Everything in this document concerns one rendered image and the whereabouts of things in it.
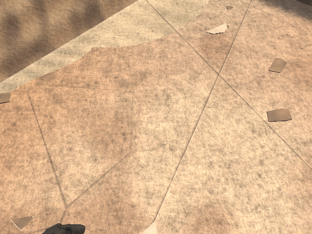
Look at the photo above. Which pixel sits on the robot left hand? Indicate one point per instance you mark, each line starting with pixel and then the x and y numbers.
pixel 66 229

